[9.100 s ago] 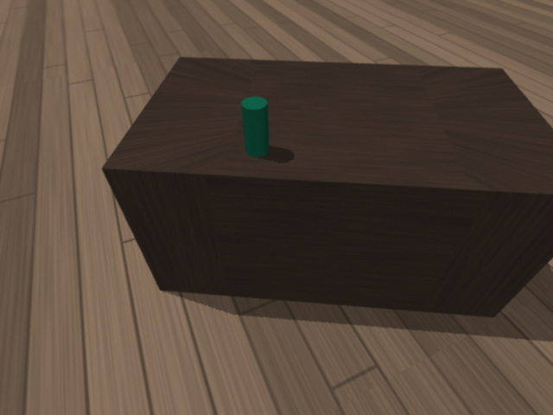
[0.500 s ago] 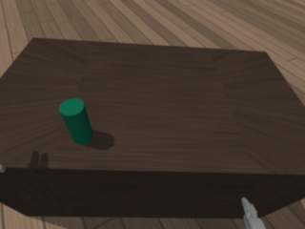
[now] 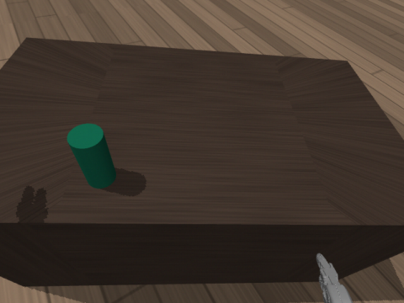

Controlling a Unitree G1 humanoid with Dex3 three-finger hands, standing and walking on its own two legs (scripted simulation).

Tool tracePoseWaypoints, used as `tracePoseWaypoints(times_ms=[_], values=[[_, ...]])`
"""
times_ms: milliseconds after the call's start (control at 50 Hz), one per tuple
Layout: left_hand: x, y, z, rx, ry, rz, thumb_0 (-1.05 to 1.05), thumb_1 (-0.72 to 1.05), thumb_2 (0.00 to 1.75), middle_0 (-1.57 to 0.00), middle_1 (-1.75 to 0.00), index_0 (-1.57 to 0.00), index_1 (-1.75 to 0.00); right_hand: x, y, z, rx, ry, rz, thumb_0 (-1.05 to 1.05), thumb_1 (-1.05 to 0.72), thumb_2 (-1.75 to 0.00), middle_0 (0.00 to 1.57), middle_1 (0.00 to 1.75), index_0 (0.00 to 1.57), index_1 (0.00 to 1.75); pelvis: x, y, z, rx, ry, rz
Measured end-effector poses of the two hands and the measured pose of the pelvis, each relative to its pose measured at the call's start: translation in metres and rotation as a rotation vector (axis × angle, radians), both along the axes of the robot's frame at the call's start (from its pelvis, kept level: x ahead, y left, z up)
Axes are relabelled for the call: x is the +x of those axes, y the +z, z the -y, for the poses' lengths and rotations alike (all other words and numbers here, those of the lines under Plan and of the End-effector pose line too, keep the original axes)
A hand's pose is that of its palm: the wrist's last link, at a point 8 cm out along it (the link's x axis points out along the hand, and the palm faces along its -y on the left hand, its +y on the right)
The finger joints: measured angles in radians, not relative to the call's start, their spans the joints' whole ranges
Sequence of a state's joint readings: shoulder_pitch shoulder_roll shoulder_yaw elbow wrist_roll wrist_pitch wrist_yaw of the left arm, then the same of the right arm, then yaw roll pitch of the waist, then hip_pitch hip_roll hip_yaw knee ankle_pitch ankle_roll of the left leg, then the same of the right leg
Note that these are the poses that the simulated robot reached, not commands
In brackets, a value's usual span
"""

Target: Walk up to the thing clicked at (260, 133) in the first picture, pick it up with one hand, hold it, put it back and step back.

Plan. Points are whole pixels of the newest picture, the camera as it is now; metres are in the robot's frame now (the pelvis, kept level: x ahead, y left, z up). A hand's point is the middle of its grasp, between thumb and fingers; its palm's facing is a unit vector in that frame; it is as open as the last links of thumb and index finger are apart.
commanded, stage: go down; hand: left
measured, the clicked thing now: (94, 158) +0.47 +0.23 -0.01
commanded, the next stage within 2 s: approach in 1.44 s
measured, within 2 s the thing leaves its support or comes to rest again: neither
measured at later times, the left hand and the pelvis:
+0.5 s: hand out of the picture +0.38 +0.41 +0.12, palm faces +0.29 -0.96 -0.01, open 17.7 cm; pelvis +0.00 +0.00 -0.01, yaw +0 degrees
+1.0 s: hand out of the picture +0.39 +0.41 +0.12, palm faces +0.29 -0.96 +0.00, open 17.7 cm; pelvis +0.00 +0.00 -0.02, yaw -1 degrees
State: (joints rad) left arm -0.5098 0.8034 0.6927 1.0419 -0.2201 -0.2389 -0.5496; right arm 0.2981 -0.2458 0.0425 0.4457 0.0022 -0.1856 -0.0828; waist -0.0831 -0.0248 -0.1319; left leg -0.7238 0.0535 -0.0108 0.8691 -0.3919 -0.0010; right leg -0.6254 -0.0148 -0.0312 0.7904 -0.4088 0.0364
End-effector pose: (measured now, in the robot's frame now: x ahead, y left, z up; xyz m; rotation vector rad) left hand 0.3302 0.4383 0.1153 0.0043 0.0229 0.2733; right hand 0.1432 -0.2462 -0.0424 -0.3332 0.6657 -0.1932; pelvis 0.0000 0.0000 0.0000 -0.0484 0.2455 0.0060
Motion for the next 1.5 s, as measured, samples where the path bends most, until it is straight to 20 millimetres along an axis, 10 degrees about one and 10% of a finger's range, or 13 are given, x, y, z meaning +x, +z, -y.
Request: tracePoseWaypoints(times_ms=[820, 1500], values=[[0.029, 0.009, -0.027, -0.005, 0.026, 0.003, -0.02, -0.61, 0.07, -0.05, -0.04, -0.05, -0.06, -0.001, 0.0, -0.003, -0.036, 0.021, 0.026, -0.01, 0.52, -0.06, 0.06, 0.05, 0.06, 0.05, -0.001, -0.018, -0.001, -0.021, 0.0, -0.072], [0.016, 0.003, -0.029, -0.005, 0.037, 0.006, -0.02, -0.61, 0.05, -0.06, -0.05, -0.06, -0.06, -0.008, 0.001, -0.006, -0.044, 0.023, 0.033, -0.01, 0.51, -0.06, 0.06, 0.05, 0.06, 0.05, -0.009, -0.02, -0.004, -0.023, 0.004, -0.06]])
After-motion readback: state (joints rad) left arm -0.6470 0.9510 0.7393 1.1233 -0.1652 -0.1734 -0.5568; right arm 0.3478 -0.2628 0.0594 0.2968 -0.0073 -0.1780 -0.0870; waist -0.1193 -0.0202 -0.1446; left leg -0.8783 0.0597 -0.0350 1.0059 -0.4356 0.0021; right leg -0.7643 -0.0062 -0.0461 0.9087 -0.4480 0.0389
